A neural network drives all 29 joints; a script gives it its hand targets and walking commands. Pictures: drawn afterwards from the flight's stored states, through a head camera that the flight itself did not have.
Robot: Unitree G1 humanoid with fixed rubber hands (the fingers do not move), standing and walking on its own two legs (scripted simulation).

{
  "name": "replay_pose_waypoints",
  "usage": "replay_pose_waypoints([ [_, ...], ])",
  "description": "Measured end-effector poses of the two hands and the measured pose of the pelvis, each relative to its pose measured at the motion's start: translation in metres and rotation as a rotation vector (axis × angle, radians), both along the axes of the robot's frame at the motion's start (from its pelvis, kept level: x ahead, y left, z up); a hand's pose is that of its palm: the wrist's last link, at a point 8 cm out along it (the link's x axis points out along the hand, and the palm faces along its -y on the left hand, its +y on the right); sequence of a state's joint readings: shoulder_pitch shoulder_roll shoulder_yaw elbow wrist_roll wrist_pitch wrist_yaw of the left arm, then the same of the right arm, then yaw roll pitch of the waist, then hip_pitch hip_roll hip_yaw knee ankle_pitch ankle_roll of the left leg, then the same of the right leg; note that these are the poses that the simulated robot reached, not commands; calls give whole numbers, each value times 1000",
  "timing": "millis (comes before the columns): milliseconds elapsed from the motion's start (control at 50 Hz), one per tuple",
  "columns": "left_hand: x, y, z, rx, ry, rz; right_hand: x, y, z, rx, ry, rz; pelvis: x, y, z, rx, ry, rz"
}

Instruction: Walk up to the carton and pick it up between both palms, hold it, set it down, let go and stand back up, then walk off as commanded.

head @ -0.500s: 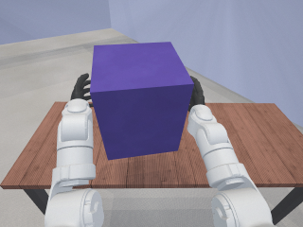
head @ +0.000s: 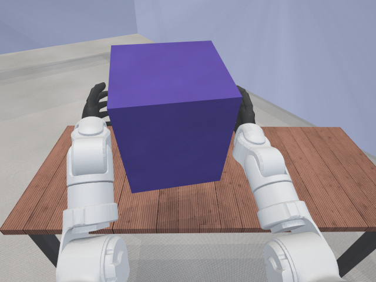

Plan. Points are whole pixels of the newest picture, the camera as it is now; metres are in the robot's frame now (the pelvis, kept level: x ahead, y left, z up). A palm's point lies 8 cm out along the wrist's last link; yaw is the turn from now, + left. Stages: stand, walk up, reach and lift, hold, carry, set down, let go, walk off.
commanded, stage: hold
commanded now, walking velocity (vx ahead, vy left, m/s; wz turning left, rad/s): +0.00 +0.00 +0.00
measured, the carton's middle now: (170, 119) +0.43 +0.03 +0.19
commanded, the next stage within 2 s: none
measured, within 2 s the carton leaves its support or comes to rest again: neither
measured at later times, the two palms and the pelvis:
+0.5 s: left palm (94, 123) +0.38 +0.17 +0.22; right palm (242, 126) +0.38 -0.12 +0.20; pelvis +0.00 +0.00 +0.00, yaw +0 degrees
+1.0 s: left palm (94, 123) +0.38 +0.17 +0.22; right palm (243, 126) +0.38 -0.12 +0.20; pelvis +0.00 +0.00 +0.00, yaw +0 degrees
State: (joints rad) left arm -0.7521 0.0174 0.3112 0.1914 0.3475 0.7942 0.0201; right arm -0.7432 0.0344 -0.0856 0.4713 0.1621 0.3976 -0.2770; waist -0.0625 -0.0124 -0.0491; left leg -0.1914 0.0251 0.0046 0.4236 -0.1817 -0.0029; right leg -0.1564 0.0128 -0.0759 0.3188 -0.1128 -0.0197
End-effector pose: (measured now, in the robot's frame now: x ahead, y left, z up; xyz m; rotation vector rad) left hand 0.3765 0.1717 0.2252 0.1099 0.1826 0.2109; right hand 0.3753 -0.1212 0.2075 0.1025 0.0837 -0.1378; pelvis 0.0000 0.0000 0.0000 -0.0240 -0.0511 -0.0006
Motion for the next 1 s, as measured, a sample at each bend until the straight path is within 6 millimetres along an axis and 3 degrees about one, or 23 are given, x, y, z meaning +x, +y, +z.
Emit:
replay_pose_waypoints([
  [1000,0,1,-2,-20,17,-12,1,0,-4,-19,20,6,1,-1,0,2,-12,2],
])
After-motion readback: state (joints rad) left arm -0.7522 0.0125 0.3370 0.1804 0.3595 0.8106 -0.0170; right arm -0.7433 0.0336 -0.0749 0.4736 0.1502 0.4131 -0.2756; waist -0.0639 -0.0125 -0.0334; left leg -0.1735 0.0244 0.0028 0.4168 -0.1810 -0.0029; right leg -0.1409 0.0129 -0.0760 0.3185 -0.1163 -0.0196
